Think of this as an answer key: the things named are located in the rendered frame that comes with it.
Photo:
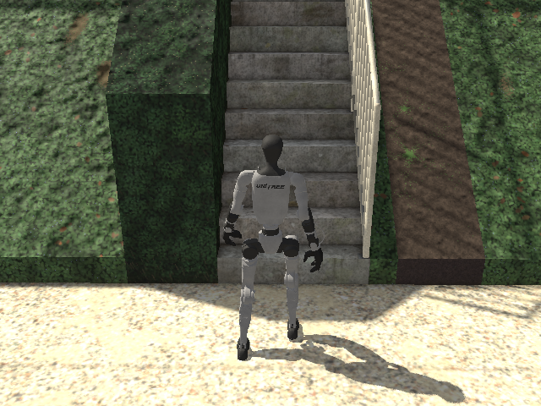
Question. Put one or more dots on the robot left hand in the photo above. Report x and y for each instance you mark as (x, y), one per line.
(234, 233)

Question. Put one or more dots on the robot right hand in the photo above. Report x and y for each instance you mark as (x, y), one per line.
(318, 255)

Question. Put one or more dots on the robot left foot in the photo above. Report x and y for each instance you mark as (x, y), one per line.
(243, 352)

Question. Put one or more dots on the robot left upper arm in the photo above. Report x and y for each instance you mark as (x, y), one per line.
(244, 178)

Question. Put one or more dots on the robot right upper arm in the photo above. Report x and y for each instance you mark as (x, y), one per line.
(301, 194)

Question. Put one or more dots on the robot right forearm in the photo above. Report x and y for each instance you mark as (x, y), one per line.
(311, 235)

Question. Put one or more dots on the robot left shin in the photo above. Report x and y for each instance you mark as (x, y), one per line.
(244, 320)

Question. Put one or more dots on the robot left forearm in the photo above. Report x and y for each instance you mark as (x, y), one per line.
(230, 221)

